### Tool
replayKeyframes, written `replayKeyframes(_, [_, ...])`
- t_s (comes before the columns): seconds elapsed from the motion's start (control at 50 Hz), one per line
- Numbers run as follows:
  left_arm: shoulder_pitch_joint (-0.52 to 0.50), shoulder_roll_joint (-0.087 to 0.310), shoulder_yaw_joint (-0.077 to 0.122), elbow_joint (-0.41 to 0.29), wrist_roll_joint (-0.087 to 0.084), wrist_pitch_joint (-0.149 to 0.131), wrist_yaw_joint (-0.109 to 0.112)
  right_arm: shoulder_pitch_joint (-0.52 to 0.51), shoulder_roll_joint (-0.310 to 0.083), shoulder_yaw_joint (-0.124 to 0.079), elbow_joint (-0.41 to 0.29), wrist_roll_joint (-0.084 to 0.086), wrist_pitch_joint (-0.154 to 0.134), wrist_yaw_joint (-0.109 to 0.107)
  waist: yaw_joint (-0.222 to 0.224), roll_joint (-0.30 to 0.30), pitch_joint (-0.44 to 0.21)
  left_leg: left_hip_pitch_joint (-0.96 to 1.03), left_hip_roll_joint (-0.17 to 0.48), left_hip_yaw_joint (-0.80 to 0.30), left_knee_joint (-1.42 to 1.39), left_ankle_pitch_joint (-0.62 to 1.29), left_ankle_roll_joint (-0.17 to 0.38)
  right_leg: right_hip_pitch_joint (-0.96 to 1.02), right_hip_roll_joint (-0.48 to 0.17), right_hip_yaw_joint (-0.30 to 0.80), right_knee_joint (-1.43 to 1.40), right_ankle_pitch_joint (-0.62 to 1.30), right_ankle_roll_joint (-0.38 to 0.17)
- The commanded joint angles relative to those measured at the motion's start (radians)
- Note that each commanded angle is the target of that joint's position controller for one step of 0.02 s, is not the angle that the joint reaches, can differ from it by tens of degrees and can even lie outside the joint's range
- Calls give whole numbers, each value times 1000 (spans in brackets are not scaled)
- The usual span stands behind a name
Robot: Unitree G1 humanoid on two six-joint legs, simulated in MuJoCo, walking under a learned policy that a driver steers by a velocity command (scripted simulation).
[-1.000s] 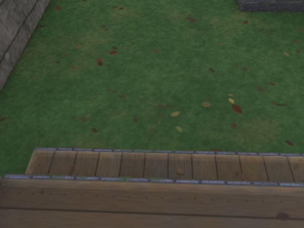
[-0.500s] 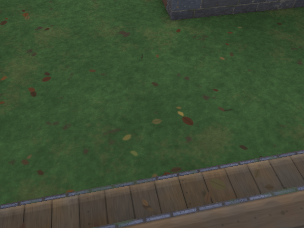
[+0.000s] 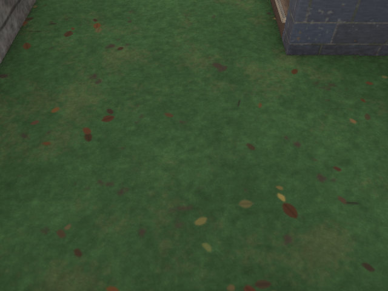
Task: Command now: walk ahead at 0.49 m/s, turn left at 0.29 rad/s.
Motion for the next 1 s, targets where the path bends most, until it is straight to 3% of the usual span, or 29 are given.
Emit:
replayKeyframes(0.02, [-219,177,20,-125,7,-20,25,277,-157,-59,23,-8,-33,-1,-197,-75,28,422,-43,41,172,-68,19,-306,-241,0,96,582,-133])
replayKeyframes(0.04, [-225,220,30,-119,-62,-17,28,171,-180,-74,-21,35,-41,-6,-183,-55,60,402,-65,75,-138,-232,18,-219,-235,-15,149,565,-133])
replayKeyframes(0.06, [-129,223,29,-87,-57,-9,25,189,-189,-83,-8,59,-49,-16,-142,-43,30,517,-130,117,-212,-204,34,-162,-199,-15,294,586,-130])
replayKeyframes(0.08, [0,154,13,-51,-10,-5,17,325,-232,-102,17,56,-60,-42,-131,74,-79,728,-54,-96,-208,66,155,-247,-143,-27,605,385,-62])
replayKeyframes(0.1, [141,14,-30,-44,25,-15,5,431,-287,-102,20,51,-57,-50,-111,230,-260,997,147,-481,-259,408,411,-458,-15,46,947,-313,30])
replayKeyframes(0.12, [11,32,-35,-131,-36,-23,-10,530,-290,-109,57,41,-70,-28,-196,239,-187,1056,245,-832,-463,45,462,-799,38,194,1073,-348,34])
replayKeyframes(0.14, [-189,138,-8,-161,-69,-16,11,477,-229,-113,72,42,-82,-29,-238,67,20,901,246,-790,-439,-99,396,-948,-28,259,1168,-252,35])
replayKeyframes(0.16, [-238,149,-12,-174,-52,-7,42,378,-125,-81,63,30,-78,-27,-182,-52,-16,754,200,-686,-385,-130,355,-896,-56,264,1141,-155,26])
replayKeyframes(0.2, [-211,75,-51,-174,-7,14,67,243,-30,-39,38,14,-66,-27,-77,-22,3,468,122,-527,-379,-14,323,-743,-108,259,1032,-40,33])
replayKeyframes(0.26, [-213,70,-56,-177,-10,40,53,253,-74,-42,34,28,-54,-37,-83,-15,4,284,30,-390,-413,-127,282,-653,-135,162,846,-3,77])
replayKeyframes(0.32, [-196,46,-73,-175,6,26,-5,384,-101,-37,81,-18,-50,-43,-99,-2,8,125,-68,-289,-261,-102,225,-523,-111,68,861,230,52])
replayKeyframes(0.34, [-301,43,-78,-221,17,16,-7,481,-16,-18,109,-6,-64,-71,-178,-20,1,366,-62,-359,-208,-214,220,-741,-136,200,714,428,51])
replayKeyframes(0.38, [-464,70,-74,-257,9,22,8,617,7,-6,147,13,-72,-95,-265,4,33,591,-35,-430,-63,-299,224,-985,-152,200,498,559,67])
replayKeyframes(0.4, [-473,74,-74,-271,6,22,7,548,3,2,101,32,-64,-93,-259,-23,10,392,-106,-356,-10,-385,192,-761,-134,162,281,768,50])
replayKeyframes(0.46, [-389,47,-75,-320,-10,44,-8,406,-98,1,41,2,-39,-19,-152,47,93,-251,-142,-375,-98,-633,213,-98,-72,38,412,640,53])
replayKeyframes(0.54, [-227,110,-52,-266,-25,41,11,418,-139,-8,22,46,-35,-18,-109,-4,179,110,-163,-519,247,-666,175,-52,-81,99,-29,516,34])
replayKeyframes(0.58, [164,238,9,-109,-28,22,12,372,-133,2,-16,43,-17,29,28,-69,69,39,-216,-413,700,-341,62,344,-214,111,-91,694,-78])
replayKeyframes(0.6, [342,265,26,-83,12,7,3,571,40,33,-18,67,-32,51,-45,-266,-224,-263,-296,-256,1261,-832,-4,741,-388,174,418,1430,-306])
replayKeyframes(0.62, [248,324,38,-139,23,19,-30,733,23,33,-5,79,-32,63,-101,-244,-307,-544,-278,-210,1492,-826,-25,815,-550,383,478,1655,-465])
replayKeyframes(0.64, [133,314,55,-181,44,37,-32,585,-88,11,-77,64,-13,60,-23,-152,-157,-739,-211,-182,1547,-720,-84,654,-612,541,340,1256,-473])
replayKeyframes(0.68, [-97,70,-26,-209,0,21,-22,414,-55,21,-71,25,5,12,-109,65,63,-632,-32,-225,1203,-292,-55,110,-473,407,128,415,-307])
replayKeyframes(0.7, [-110,45,-36,-178,-9,7,-19,401,-31,20,-58,29,13,13,-172,18,146,-469,27,-170,1091,-223,-20,-177,-402,290,69,391,-257])
replayKeyframes(0.72, [-157,-30,-59,-170,-17,-29,14,382,-12,28,-43,-9,8,30,-205,-9,184,-321,90,-166,771,-8,20,-359,-278,167,31,351,-177])
replayKeyframes(0.74, [-130,13,-48,-132,-28,-55,32,362,2,30,-36,-28,15,50,-184,-102,193,-285,77,-113,686,16,20,-418,-248,149,33,343,-187])
replayKeyframes(0.78, [33,73,-45,-45,-15,-72,59,215,-44,12,-42,14,16,70,-56,-97,160,-225,58,-74,377,233,-11,-387,-254,115,15,289,-224])
replayKeyframes(0.82, [95,178,-25,17,7,-61,50,219,-42,5,-53,16,14,68,-114,-99,98,-240,29,-104,439,212,-1,-271,-292,174,109,487,-218])
replayKeyframes(0.88, [177,90,-50,68,-6,-46,68,17,-85,12,-100,-28,-4,26,0,-46,133,-709,14,-256,83,404,3,237,-327,251,220,311,-188])
replayKeyframes(0.94, [183,24,-83,50,9,-36,51,-54,-47,38,-80,-12,10,31,-27,-51,141,-167,16,-46,-67,679,14,-201,-216,91,223,96,-171])
replayKeyframes(1.0, [161,85,-72,52,6,-28,27,-174,-81,38,-147,-13,31,41,-24,-13,227,34,17,-34,-61,481,3,-295,-251,126,210,70,-175])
